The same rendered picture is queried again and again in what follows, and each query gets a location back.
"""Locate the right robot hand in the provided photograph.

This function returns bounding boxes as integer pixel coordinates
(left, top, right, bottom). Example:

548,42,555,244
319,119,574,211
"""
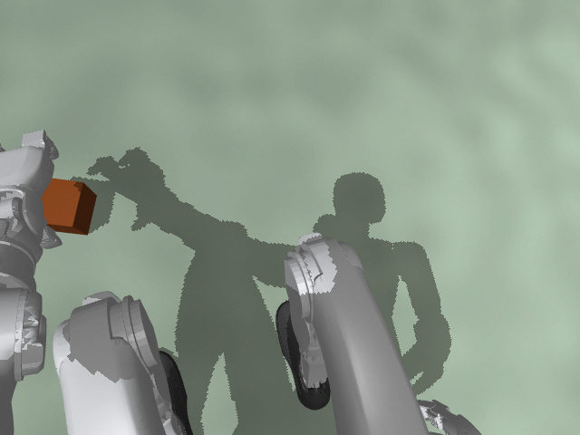
417,400,482,435

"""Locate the left robot arm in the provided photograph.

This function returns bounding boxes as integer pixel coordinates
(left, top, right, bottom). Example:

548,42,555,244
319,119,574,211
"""
0,185,46,435

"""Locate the left robot hand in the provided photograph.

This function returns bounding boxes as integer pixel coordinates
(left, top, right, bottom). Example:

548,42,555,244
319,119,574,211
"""
0,130,63,249

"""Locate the right robot foot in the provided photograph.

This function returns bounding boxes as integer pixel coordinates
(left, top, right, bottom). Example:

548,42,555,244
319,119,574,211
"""
275,301,330,410

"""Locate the left robot foot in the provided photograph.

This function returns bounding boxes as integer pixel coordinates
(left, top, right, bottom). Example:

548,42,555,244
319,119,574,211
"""
159,351,193,435

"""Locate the cube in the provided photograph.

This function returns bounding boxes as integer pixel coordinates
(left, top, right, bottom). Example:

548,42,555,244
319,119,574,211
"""
41,178,97,236

